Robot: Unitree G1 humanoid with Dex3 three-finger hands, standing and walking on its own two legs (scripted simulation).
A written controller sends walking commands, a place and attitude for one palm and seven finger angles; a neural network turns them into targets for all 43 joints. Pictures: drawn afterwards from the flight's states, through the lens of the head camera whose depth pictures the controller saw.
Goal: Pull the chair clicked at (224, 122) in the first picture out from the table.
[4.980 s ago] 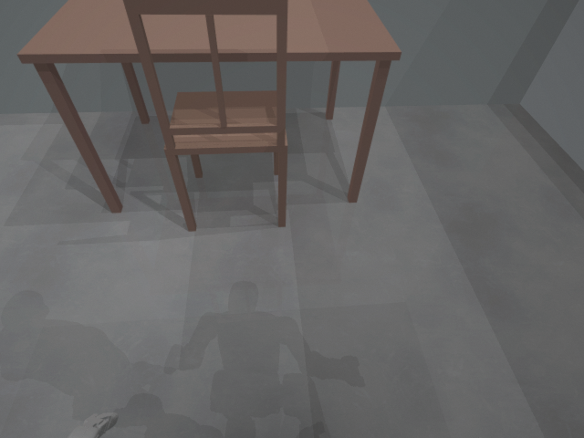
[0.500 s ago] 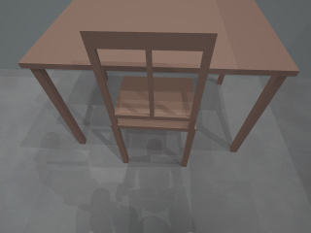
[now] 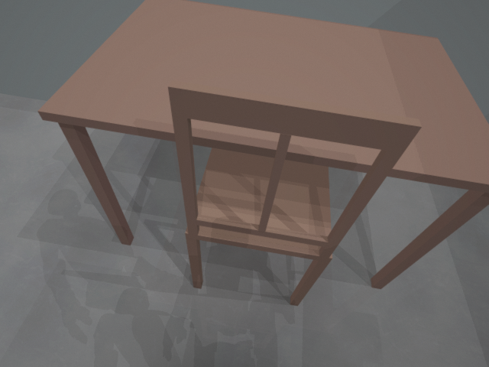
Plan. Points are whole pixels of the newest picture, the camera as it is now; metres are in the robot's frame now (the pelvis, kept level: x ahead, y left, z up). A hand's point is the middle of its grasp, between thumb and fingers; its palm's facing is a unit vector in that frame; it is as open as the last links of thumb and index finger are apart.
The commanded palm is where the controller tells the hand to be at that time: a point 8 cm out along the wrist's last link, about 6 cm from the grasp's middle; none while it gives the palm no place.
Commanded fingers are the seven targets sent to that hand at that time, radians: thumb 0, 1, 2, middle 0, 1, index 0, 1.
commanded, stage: come to a stop and stand still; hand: left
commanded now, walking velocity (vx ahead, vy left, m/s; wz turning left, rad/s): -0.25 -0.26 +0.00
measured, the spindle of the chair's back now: (271, 189) +0.49 -0.02 -0.05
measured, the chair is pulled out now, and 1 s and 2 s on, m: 0.00 0.00 0.00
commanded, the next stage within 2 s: look again from close up in 1.18 s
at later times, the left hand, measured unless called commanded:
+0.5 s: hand out of the picture +0.07 +0.13 -0.16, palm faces -0.03 -0.96 -0.27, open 7.4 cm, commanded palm none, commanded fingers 0.00 0.90 0.90 -0.20 -0.30 -0.20 -0.30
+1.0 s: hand out of the picture -0.06 +0.16 -0.17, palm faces +0.07 -0.97 -0.22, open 7.4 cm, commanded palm none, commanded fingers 0.00 0.90 0.90 -0.20 -0.30 -0.20 -0.30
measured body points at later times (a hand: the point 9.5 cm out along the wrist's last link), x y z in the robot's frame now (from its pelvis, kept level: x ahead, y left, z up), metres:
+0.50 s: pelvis +0.01 -0.05 +0.00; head +0.03 -0.08 +0.45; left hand +0.07 +0.18 -0.14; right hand +0.01 -0.27 -0.17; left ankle +0.03 +0.08 -0.73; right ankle -0.02 -0.14 -0.73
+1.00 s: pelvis -0.04 -0.03 +0.00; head -0.04 -0.02 +0.45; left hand -0.06 +0.21 -0.15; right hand +0.02 -0.27 -0.14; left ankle -0.07 +0.10 -0.74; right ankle -0.02 -0.14 -0.73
